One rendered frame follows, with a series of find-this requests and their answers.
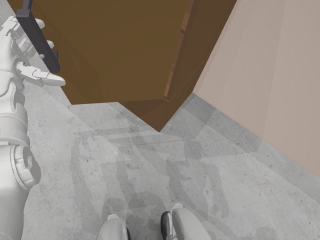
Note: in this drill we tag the cupboard door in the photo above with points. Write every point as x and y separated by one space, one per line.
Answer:
111 50

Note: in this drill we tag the robot thigh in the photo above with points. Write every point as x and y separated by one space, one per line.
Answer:
183 224
113 229

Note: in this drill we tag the robot left forearm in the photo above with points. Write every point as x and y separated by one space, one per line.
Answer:
13 115

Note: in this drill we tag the handle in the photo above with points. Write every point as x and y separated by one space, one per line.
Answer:
35 35

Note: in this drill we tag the robot left thigh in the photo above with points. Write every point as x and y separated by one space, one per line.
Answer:
113 229

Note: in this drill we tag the left robot hand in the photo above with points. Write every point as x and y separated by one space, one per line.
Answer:
11 54

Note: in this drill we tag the robot right thigh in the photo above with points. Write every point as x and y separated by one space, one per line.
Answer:
183 224

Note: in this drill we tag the left robot upper arm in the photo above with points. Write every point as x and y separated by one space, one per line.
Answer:
19 172

